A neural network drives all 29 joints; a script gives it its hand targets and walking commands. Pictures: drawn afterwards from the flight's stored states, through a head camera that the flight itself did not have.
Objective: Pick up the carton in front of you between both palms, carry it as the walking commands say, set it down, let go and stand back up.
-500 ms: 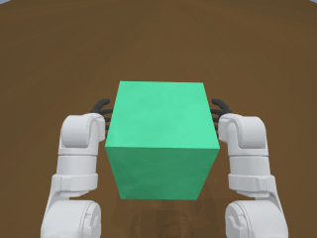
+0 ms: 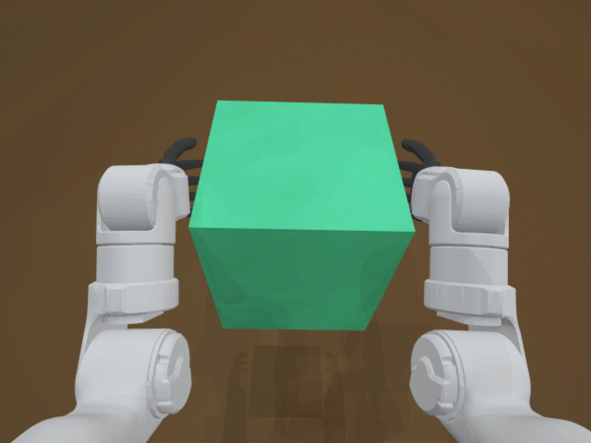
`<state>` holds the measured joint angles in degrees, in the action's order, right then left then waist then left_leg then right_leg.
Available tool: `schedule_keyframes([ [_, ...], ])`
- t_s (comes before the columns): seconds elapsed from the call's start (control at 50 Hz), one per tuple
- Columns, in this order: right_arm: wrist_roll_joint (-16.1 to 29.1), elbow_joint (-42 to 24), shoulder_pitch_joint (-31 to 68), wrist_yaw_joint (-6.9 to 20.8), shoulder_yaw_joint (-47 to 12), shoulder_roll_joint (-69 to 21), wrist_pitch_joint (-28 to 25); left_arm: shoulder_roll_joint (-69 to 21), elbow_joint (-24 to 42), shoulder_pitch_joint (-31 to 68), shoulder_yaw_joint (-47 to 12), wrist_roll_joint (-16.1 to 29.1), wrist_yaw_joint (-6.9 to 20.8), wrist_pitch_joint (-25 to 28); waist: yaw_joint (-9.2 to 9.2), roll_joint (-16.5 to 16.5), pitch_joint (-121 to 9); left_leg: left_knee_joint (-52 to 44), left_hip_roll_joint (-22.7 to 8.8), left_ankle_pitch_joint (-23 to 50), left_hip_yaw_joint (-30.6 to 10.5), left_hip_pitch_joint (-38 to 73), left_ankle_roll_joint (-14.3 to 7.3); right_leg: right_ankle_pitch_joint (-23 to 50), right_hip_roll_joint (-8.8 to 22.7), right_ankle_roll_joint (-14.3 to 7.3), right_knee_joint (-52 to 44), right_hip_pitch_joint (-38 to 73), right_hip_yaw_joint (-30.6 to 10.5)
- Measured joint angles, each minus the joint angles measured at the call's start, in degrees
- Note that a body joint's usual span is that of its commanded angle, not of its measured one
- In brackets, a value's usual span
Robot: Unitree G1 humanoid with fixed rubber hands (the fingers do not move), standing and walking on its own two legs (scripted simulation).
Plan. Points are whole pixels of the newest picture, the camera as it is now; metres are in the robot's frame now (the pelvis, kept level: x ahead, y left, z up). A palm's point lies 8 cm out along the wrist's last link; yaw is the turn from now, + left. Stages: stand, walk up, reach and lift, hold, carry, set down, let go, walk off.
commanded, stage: carry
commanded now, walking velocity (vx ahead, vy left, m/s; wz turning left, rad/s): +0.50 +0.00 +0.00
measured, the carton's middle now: (297, 224) +0.40 +0.01 +0.09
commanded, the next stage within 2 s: none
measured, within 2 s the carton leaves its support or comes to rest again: neither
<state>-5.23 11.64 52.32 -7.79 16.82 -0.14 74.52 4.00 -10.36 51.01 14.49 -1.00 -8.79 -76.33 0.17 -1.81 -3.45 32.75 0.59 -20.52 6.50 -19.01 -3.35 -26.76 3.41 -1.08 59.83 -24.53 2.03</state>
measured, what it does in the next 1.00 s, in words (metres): climbs: right foot 0.10 m higher, then left foot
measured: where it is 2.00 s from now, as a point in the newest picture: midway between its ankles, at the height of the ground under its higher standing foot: (270, 191)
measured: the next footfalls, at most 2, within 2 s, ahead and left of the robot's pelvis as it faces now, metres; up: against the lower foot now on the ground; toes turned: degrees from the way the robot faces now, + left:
right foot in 0.28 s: +0.37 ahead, -0.03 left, +0.10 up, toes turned -2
left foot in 0.76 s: +0.66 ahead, +0.16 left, +0.10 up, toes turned +7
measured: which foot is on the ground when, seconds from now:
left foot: down 0.00-0.36, up 0.38-0.74, down 0.76-1.00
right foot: up 0.00-0.26, down 0.28-0.78, up 0.80-1.00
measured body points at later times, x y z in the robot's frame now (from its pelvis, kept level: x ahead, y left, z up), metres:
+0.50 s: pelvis +0.30 +0.00 +0.10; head +0.36 +0.04 +0.54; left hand +0.66 +0.24 +0.23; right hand +0.72 -0.05 +0.24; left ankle +0.26 +0.12 -0.49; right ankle +0.33 -0.03 -0.62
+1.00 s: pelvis +0.60 +0.10 +0.12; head +0.62 +0.11 +0.57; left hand +0.98 +0.23 +0.23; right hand +0.96 -0.07 +0.23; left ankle +0.62 +0.16 -0.62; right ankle +0.61 -0.05 -0.55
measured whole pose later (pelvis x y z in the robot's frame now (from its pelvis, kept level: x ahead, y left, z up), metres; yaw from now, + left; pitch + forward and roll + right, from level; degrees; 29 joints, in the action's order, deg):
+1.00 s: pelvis +0.60 +0.10 +0.12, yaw +0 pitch +4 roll -2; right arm -3.8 14.6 42.7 -6.6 14.5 -0.3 73.5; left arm -1.2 -13.9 44.7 16.6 -6.9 -6.3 -76.2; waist -3.8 0.1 -2.8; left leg 22.4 0.7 -9.6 7.6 -17.6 -5.4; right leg -16.6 2.8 -0.4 58.3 -34.4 2.2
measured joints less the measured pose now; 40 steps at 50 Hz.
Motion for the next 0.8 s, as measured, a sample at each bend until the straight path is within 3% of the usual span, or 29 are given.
schedule_keyframes([
  [0.06, 0.0, -3.2, -4.0, -0.1, -0.8, -1.3, -0.4, -1.0, 1.3, -1.3, 1.1, -0.8, 0.1, -0.1, -2.92, 0.0, 2.7, -1.1, 0.6, -2.0, -1.0, 3.4, -0.8, -2.8, -2.4, -1.5, 26.0, -12.6, -0.5],
  [0.1, 1.0, -7.3, -6.7, -0.3, -0.8, -1.5, 0.2, -2.7, 4.2, -2.3, 1.3, -2.0, 0.0, -0.8, -4.22, 0.4, 4.4, -3.3, 0.1, -2.1, -2.1, 6.6, -0.8, -4.4, -3.1, -2.7, 35.5, -20.7, 1.3],
  [0.14, 2.1, -11.1, -8.0, -0.5, -0.4, -1.4, 0.1, -4.1, 7.7, -2.9, 1.1, -2.8, 0.0, -0.8, -5.17, 0.5, 6.2, -5.8, -0.2, -2.7, -3.0, 10.2, -0.7, -5.3, -2.9, -4.0, 38.6, -28.1, 3.2],
  [0.2, 3.4, -15.1, -8.8, -0.6, 0.8, -1.1, -0.4, -5.8, 12.4, -3.9, 0.3, -4.0, 0.0, -0.2, -5.11, 1.1, 7.6, -11.5, -1.0, -3.2, -3.7, 16.6, 0.0, -3.8, -2.5, -5.5, 27.6, -33.7, 6.9],
  [0.26, 4.0, -17.3, -8.5, -0.4, 2.0, -1.0, -0.6, -6.8, 14.8, -4.1, -0.3, -4.6, -0.1, 0.4, -2.64, 0.9, 8.0, -11.2, -1.2, -0.7, -1.8, 20.0, -0.5, 4.3, -4.6, -6.6, 5.8, -28.4, 10.0],
  [0.3, 4.1, -17.3, -8.2, 1.1, 2.6, -0.2, -0.4, -7.3, 14.3, -4.1, -1.2, -5.0, -0.1, 1.1, 0.46, 2.0, 9.2, 4.4, -2.6, 5.3, -1.9, 15.9, 0.2, 13.1, -6.6, -7.5, -4.1, -21.0, 11.2],
  [0.34, 3.7, -15.8, -7.1, 1.9, 2.6, 0.6, -0.6, -6.7, 12.9, -3.4, -2.0, -4.8, -0.3, 1.6, 3.27, 2.9, 10.7, 33.5, -0.3, 3.7, -8.4, 5.0, 1.2, 11.2, -7.4, -8.6, -4.4, -17.3, 11.7],
  [0.38, 2.6, -15.0, -7.2, 2.2, 2.3, 0.1, -0.4, -5.8, 12.1, -4.1, -2.2, -3.5, -0.6, 1.6, 6.25, 2.3, 10.9, 54.6, 2.6, 3.9, -11.7, -4.2, 0.4, 9.0, -8.5, -8.8, -7.5, -12.9, 10.7],
  [0.44, 0.2, -15.7, -7.5, 2.6, 2.9, -1.9, 0.5, -4.4, 11.6, -4.8, -2.3, 0.2, -0.6, 1.0, 8.98, 0.1, 10.2, 62.3, 2.4, -0.9, -11.5, -14.5, -0.8, 9.2, -8.6, -7.6, -15.1, -5.9, 9.0],
  [0.52, -1.7, -15.9, -5.0, 3.0, 3.6, -2.0, 1.1, -2.8, 9.6, -2.0, -2.2, 2.1, -1.0, 1.7, 10.08, -1.3, 8.9, 47.7, -0.5, -3.4, -7.5, -23.1, -0.2, 9.4, -7.3, -7.0, -24.3, 2.4, 7.1],
  [0.62, -2.4, -12.2, -1.8, 3.1, 2.8, 0.0, 2.4, -1.9, 4.6, 2.5, -1.5, 2.0, -0.9, 0.9, 9.13, 0.6, 3.6, 23.3, -2.2, 6.1, -5.0, -24.7, 0.1, 7.1, -6.0, -4.8, -30.5, 10.4, 4.5],
  [0.74, -2.0, -1.9, 0.4, 3.1, 1.9, 2.4, 4.4, -1.8, -5.5, 5.0, -0.7, -0.9, 0.7, -0.8, 4.24, 2.1, -3.2, -1.9, -0.8, 19.0, -0.3, -14.0, -0.3, -0.6, -4.0, -1.4, -29.9, 19.3, 3.1],
  [0.76, -1.9, 0.6, 0.8, 3.0, 1.2, 2.6, 4.3, -1.6, -6.8, 4.8, -0.4, -1.3, 1.1, -1.1, 3.07, 2.5, -4.0, -4.7, -0.5, 19.5, 0.6, -10.9, -0.5, -2.2, -3.5, -0.8, -26.4, 19.7, 3.3],
  [0.8, -1.4, 4.3, 0.6, 2.7, -0.6, 2.2, 3.0, -0.7, -8.6, 3.6, 0.2, -1.8, 2.0, -1.0, 0.08, 1.1, -4.1, -1.0, 0.7, 15.2, 2.0, -10.0, -1.7, -1.2, -2.0, 0.1, -12.8, 15.4, 1.4],
])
